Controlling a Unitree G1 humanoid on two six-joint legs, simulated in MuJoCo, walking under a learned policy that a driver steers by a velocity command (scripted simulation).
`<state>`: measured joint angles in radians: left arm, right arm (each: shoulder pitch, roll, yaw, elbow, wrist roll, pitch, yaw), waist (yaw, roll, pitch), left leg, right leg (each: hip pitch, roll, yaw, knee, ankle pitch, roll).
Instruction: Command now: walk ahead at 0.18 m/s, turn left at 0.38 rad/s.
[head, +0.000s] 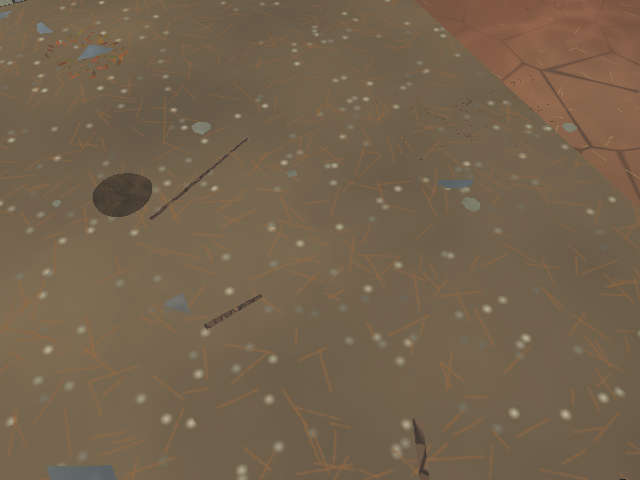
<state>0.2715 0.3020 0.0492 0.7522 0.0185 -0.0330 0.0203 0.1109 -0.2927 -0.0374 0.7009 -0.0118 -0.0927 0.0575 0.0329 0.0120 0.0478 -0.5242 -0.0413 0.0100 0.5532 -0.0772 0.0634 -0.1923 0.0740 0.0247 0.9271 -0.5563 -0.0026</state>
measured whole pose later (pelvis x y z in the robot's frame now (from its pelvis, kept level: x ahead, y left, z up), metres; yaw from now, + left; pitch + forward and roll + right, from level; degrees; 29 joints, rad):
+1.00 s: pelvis +0.09 -0.01 +0.02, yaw +35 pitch +3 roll -2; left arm 0.13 0.33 0.10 0.71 0.01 0.01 0.04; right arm 0.19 -0.30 -0.07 0.61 0.00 0.04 -0.02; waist 0.00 -0.03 0.05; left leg -0.29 -0.04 -0.08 0.47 -0.22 0.05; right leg -0.54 -0.01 0.03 1.08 -0.40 0.08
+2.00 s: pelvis +0.22 +0.13 +0.02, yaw +48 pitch +2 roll +1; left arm 0.04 0.28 0.03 0.66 -0.02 -0.08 -0.06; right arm 0.46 -0.28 -0.04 0.82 0.02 -0.06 0.00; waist -0.10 -0.04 0.03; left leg 0.10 -0.03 -0.01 0.19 -0.34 0.02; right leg -0.63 -0.05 0.00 0.57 0.03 0.00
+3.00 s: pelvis +0.60 +0.56 +0.02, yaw +37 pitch +0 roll +3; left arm 0.16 0.28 0.05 0.75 -0.02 -0.03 -0.03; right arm 0.31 -0.27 -0.06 0.85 -0.01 -0.09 0.00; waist -0.06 -0.04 0.04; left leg 0.04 -0.04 0.22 0.21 -0.26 0.03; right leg -0.67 -0.11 0.03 0.73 0.03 0.00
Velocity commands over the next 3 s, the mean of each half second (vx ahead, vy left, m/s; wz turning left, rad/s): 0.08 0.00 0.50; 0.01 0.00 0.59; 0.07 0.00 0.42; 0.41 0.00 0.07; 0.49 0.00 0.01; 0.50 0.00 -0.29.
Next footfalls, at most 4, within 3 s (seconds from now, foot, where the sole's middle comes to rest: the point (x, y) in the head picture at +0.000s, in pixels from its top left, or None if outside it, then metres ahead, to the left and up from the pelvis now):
0.40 right None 0.21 -0.14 -0.75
0.80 left None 0.08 0.10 -0.75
1.26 right None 0.23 -0.07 -0.75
1.64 left None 0.06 0.12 -0.75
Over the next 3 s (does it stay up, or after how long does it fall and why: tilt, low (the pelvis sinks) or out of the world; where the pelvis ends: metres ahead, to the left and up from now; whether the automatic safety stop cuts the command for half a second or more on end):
stays up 0.60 0.56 0.02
